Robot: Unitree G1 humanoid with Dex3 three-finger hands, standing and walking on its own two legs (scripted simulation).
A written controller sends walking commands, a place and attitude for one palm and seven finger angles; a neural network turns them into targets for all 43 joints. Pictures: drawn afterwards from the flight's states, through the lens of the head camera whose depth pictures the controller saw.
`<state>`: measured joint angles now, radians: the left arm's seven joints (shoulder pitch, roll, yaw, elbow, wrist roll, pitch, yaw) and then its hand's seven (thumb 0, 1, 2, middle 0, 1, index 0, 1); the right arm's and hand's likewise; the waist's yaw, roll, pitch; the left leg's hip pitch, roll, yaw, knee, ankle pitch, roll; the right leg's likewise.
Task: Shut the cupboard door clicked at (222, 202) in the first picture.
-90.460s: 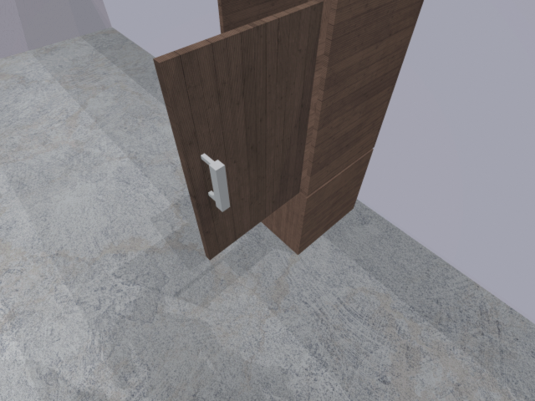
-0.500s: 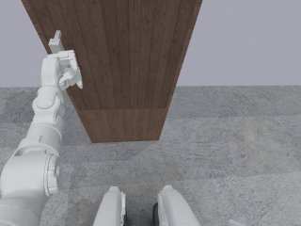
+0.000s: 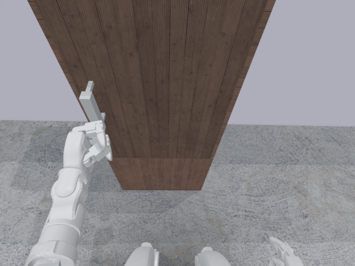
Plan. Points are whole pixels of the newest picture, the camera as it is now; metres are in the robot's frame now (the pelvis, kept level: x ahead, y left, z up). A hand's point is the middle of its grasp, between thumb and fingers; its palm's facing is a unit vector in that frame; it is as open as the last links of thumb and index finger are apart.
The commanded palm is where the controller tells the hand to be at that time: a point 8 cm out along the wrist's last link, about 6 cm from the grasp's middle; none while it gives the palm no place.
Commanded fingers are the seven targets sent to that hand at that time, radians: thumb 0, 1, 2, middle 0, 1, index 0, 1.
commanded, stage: draw the hand back to the body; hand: left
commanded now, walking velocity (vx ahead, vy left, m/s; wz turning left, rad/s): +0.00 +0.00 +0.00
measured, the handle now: (95, 108) +0.47 +0.22 +0.05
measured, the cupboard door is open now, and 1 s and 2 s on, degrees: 0 0 0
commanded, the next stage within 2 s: step back with the hand held close in 1.66 s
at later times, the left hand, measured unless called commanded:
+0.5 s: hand (77, 161) +0.29 +0.19 +0.11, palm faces +0.02 -1.00 -0.03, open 3.1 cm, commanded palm +0.27 +0.25 +0.12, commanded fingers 0.00 0.90 0.90 -1.25 -1.44 -1.25 -1.44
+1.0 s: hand (2, 168) +0.24 +0.25 +0.19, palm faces +0.38 -0.86 -0.34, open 4.0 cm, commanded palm +0.20 +0.29 +0.21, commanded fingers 0.00 0.90 0.90 -0.56 -0.69 -0.56 -0.69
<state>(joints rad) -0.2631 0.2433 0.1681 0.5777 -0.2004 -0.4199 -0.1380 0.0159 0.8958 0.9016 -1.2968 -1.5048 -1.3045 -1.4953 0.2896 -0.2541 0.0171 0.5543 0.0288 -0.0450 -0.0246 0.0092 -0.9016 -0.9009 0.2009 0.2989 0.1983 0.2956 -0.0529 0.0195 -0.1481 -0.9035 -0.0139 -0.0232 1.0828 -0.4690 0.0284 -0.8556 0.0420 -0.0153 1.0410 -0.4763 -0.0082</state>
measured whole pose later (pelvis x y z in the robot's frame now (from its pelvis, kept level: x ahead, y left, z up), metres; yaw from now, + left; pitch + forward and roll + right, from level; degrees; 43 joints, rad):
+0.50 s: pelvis +0.04 -0.01 +0.03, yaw +2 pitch +11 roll -2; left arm 0.19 0.27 0.19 0.02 -0.30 -0.23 -0.26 0.02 0.90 0.90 -1.30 -1.50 -1.30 -1.50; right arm 0.24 -0.24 0.04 0.48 0.05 -0.05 -0.05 0.01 -0.90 -0.90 0.20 0.30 0.20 0.30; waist 0.01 0.04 -0.14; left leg -0.65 -0.02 -0.05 0.93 -0.47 0.02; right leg -0.59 0.04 -0.04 0.88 -0.48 -0.02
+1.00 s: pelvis +0.03 +0.00 +0.07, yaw +1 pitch -1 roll -1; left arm 0.35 0.34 0.23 -0.21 -0.08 -0.04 0.11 0.02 0.89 0.90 -0.82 -0.98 -0.83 -0.97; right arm 0.23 -0.23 0.06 0.58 0.04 -0.08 -0.10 0.01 -0.90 -0.90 0.20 0.30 0.20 0.30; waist 0.03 0.06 -0.06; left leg -0.27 -0.03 -0.02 0.60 -0.31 0.03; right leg -0.23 0.02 0.00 0.56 -0.32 0.00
